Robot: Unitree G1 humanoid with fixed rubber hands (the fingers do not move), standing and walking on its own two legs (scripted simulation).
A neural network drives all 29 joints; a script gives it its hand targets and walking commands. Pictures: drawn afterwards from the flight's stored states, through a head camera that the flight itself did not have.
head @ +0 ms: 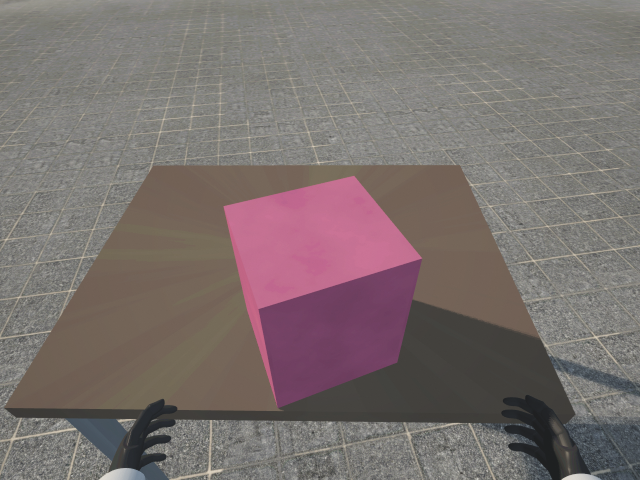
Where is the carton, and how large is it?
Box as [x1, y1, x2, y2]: [224, 176, 421, 407]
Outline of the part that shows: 354,176 224,206 248,314 277,407 396,362 421,257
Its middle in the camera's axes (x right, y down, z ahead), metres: -0.01 +0.08 +0.61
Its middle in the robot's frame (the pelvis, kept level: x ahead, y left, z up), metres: +0.41 +0.05 +0.01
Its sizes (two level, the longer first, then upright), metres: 0.210 0.200 0.250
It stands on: a table, 0.65 m high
